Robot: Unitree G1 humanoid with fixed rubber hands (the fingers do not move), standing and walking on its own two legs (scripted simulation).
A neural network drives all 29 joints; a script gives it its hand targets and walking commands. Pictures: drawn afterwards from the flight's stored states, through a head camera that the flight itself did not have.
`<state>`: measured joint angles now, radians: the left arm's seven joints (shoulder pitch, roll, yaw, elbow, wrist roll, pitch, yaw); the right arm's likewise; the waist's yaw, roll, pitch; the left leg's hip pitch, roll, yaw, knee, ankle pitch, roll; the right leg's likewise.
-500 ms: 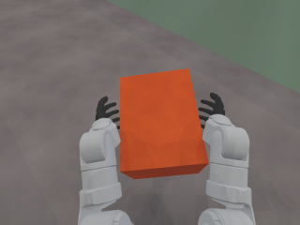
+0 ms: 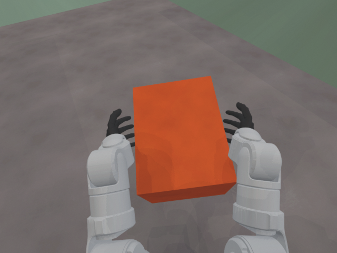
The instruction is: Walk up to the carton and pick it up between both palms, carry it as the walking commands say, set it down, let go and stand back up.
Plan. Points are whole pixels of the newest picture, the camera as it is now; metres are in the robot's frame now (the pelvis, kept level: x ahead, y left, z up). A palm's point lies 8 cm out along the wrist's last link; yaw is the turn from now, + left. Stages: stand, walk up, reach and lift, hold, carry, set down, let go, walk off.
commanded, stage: carry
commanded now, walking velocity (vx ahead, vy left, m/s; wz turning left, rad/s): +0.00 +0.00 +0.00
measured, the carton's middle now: (180, 142) +0.38 -0.02 +0.05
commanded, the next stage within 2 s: none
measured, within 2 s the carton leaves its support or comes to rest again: neither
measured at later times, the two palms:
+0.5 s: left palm (63, 173) +0.27 +0.23 +0.12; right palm (192, 148) +0.30 -0.04 +0.14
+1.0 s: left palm (73, 123) +0.40 +0.24 +0.14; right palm (185, 109) +0.41 -0.03 +0.14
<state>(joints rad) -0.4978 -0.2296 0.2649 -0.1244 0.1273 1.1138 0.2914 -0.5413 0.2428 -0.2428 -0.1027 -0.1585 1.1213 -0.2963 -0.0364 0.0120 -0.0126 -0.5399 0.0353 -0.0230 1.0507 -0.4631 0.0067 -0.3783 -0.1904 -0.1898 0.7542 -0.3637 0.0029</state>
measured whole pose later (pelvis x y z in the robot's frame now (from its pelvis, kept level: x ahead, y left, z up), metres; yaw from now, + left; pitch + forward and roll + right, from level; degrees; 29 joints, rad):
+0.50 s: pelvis -0.03 +0.07 +0.02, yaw +1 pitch +5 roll -2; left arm -0.38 -0.19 0.17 -0.18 0.13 1.17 0.27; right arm -0.45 0.22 -0.18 -0.14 -0.16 1.18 -0.25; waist 0.03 -0.01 -0.08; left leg -0.43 0.01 0.00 0.50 -0.16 0.04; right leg -0.40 -0.03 -0.10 0.83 -0.47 0.06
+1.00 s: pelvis +0.11 +0.09 +0.01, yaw +2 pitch +5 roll +2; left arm -0.35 -0.18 0.15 -0.18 0.13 1.23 0.25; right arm -0.39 0.19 -0.12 -0.18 -0.15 1.25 -0.27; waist 0.02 0.00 -0.18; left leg -0.39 -0.01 0.09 0.48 -0.19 0.04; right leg -0.10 -0.13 -0.11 0.52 -0.47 0.05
